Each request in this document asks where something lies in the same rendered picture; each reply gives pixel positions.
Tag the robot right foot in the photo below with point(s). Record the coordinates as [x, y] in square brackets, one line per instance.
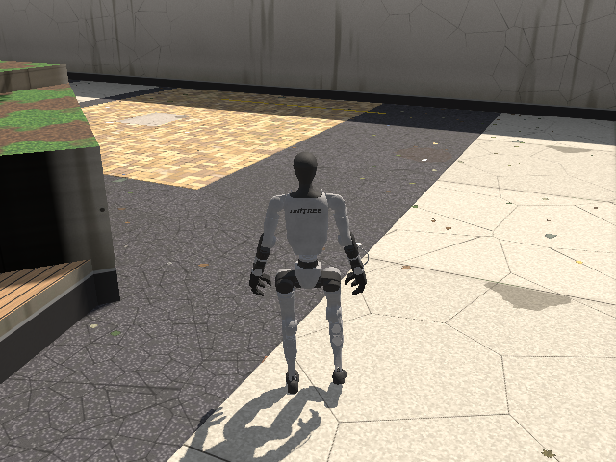
[339, 377]

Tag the robot left hand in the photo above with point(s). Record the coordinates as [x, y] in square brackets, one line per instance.
[254, 281]

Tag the robot right forearm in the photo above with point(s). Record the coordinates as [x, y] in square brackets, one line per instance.
[353, 256]

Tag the robot right hand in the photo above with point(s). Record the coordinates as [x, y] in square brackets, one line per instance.
[359, 279]

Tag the humanoid robot head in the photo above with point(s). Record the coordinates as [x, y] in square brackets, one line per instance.
[305, 166]

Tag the right robot upper arm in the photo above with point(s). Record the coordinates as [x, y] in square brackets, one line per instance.
[336, 202]

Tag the left robot upper arm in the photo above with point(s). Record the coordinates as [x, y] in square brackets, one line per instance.
[276, 204]

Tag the robot left forearm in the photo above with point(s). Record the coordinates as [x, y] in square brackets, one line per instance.
[260, 258]

